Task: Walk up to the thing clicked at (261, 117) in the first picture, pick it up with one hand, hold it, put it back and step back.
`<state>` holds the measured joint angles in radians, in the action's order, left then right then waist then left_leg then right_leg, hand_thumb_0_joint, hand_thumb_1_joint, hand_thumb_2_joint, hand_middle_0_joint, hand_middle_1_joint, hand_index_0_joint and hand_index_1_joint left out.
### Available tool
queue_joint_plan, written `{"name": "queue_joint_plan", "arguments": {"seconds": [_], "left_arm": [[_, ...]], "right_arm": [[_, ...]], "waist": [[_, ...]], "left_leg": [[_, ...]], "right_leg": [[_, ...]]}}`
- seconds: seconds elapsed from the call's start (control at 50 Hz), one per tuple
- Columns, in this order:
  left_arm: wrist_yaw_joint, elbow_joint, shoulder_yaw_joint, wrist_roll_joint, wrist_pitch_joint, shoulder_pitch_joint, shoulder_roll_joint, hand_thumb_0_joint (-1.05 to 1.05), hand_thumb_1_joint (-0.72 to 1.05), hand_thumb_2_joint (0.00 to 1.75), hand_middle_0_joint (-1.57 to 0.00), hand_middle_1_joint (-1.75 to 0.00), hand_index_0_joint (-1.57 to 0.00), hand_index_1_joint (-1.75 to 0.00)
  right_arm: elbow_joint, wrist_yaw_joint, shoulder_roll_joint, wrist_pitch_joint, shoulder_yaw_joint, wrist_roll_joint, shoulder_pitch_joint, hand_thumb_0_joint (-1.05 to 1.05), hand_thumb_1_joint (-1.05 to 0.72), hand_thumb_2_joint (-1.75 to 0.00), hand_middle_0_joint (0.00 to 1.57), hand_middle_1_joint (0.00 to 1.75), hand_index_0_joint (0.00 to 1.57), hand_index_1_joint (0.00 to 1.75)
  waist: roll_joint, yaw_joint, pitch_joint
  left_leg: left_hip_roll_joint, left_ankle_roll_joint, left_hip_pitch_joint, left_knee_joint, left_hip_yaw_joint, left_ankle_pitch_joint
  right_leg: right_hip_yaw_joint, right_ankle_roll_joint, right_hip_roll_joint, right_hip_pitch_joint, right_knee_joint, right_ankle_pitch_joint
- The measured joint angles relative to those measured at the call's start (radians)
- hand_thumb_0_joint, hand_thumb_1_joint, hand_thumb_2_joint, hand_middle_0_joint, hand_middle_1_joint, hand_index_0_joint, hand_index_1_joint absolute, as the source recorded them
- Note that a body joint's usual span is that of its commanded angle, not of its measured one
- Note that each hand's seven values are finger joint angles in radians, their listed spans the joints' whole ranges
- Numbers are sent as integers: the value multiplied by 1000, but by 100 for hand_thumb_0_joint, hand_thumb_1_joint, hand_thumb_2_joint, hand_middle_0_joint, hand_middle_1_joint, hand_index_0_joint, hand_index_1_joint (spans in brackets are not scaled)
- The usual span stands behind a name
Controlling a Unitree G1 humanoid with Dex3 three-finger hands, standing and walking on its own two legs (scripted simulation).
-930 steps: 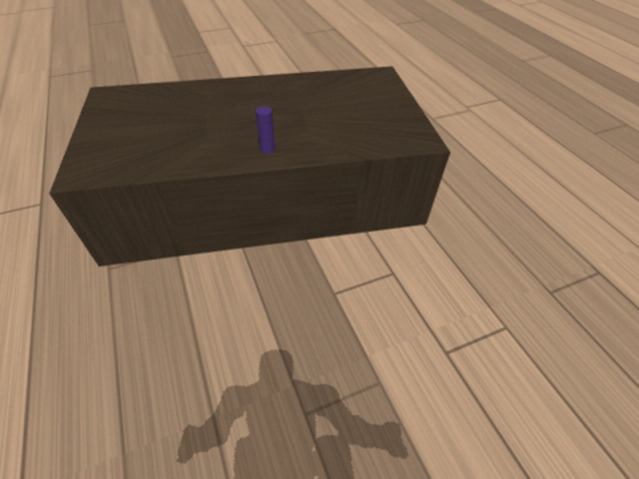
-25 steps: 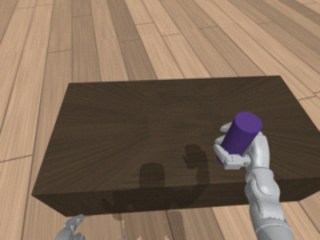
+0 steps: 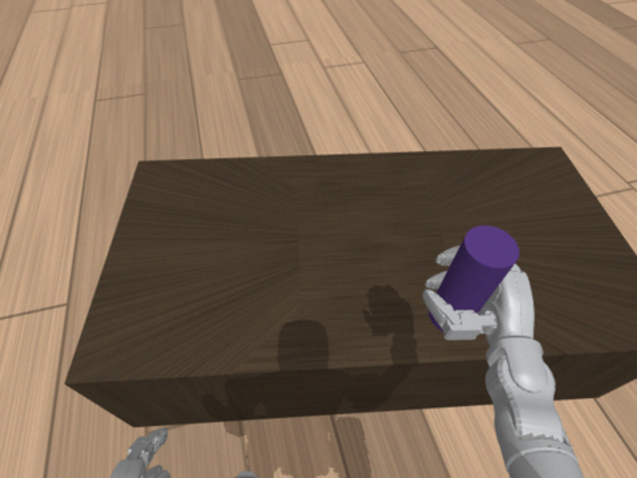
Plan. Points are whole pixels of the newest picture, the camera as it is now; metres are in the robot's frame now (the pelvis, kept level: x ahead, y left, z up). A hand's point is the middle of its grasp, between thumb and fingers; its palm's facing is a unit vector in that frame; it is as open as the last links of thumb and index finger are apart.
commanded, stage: hold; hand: right
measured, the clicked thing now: (467, 285) +0.33 -0.17 +0.07
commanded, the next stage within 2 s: crouch in 0.38 s
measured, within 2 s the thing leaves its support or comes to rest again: neither
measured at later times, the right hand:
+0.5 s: hand (452, 296) +0.33 -0.16 +0.05, palm faces +0.10 +0.99 +0.01, open 7.5 cm
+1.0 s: hand (430, 292) +0.39 -0.17 -0.05, palm faces +0.09 +1.00 +0.01, open 7.5 cm
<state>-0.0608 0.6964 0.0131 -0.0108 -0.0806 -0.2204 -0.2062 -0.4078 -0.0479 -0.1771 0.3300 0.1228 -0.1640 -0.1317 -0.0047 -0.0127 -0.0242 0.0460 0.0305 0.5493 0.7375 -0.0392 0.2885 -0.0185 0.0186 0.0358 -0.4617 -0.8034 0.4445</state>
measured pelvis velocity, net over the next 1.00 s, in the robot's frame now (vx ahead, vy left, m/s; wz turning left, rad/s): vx -0.02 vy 0.00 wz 0.00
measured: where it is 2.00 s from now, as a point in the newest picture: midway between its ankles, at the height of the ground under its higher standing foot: outside the picture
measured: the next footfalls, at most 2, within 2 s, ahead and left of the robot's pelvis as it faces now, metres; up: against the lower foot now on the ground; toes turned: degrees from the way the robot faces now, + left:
none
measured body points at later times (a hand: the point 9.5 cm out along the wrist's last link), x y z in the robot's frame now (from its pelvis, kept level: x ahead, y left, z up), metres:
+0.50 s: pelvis +0.00 +0.00 +0.00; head +0.04 +0.00 +0.45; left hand +0.13 +0.24 -0.11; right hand +0.32 -0.21 +0.05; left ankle +0.05 +0.14 -0.71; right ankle -0.02 -0.13 -0.71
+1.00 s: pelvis -0.02 +0.00 -0.07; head +0.09 -0.02 +0.37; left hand +0.09 +0.26 -0.18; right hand +0.38 -0.22 -0.05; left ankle +0.05 +0.14 -0.71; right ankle -0.02 -0.13 -0.71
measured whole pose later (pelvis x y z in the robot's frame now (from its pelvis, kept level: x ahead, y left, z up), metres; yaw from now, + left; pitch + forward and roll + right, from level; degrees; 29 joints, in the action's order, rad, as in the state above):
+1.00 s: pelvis -0.02 +0.00 -0.07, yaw +0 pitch +20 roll +1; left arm -0.03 0.70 0.00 0.04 -0.11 -0.21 -0.24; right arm -0.86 -0.10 -0.25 0.53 0.26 -0.13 -0.51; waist 0.03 -0.08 -0.11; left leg 0.06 0.03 1.07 1.12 -0.02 0.39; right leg -0.02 0.02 0.02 -0.97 -1.19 0.56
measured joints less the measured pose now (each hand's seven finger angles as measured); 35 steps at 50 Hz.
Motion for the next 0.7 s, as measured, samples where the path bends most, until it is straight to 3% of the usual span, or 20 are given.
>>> {"name": "queue_joint_plan", "arguments": {"seconds": [0.56, 0.7], "left_arm": [[-3, 1, 7, 1, -1, 4, 0, 2, 91, 90, -19, -30, -21, -30], [-3, 11, 1, 9, -11, 19, -1, 1, 91, 90, -19, -30, -21, -30]], "right_arm": [[-8, 3, 0, 12, 5, -3, -4, 1, 11, -114, 86, 108, 88, 107], [-92, -2, 1, 39, 20, -5, -53, 1, 11, -114, 86, 108, 88, 107]], "waist": [[0, -1, 7], [8, -9, -4]], "left_leg": [[-2, -4, 12, 12, -1, 2], [3, -3, 58, 45, -2, 13]], "right_leg": [[-2, 4, 2, -10, -8, 0], [-6, 2, -3, -57, -41, 10]]}}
